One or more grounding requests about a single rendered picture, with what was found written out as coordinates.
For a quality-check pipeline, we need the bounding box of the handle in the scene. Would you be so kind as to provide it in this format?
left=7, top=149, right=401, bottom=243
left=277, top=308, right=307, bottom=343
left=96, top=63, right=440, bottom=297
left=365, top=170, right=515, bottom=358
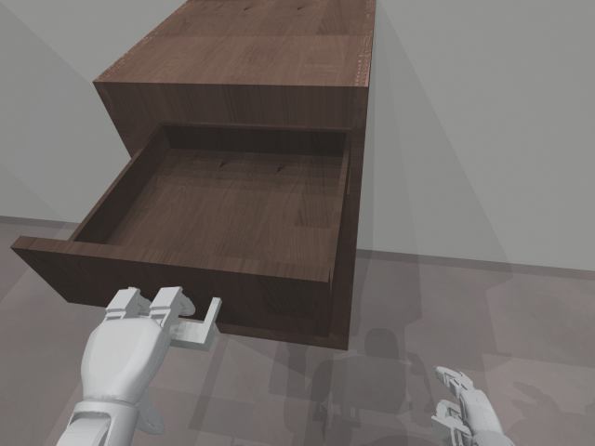
left=128, top=287, right=222, bottom=352

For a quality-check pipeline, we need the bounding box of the left robot forearm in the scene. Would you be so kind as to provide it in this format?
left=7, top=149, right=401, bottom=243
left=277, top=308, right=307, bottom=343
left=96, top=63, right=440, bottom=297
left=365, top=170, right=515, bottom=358
left=56, top=398, right=139, bottom=446

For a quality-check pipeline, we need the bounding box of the robot right hand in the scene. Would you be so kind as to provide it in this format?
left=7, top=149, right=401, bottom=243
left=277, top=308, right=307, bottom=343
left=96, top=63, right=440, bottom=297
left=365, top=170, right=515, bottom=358
left=431, top=366, right=504, bottom=446

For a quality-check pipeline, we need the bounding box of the drawer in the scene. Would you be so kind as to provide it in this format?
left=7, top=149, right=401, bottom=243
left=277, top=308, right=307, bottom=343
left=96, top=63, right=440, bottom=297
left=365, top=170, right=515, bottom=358
left=10, top=123, right=352, bottom=338

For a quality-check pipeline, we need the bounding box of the robot left hand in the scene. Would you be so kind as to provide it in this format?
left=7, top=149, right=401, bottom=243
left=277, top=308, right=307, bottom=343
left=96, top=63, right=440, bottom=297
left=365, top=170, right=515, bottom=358
left=81, top=286, right=195, bottom=435

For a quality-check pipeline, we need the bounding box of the cabinet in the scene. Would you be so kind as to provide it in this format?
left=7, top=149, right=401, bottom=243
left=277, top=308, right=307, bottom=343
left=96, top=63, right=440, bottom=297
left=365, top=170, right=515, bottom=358
left=92, top=0, right=376, bottom=350

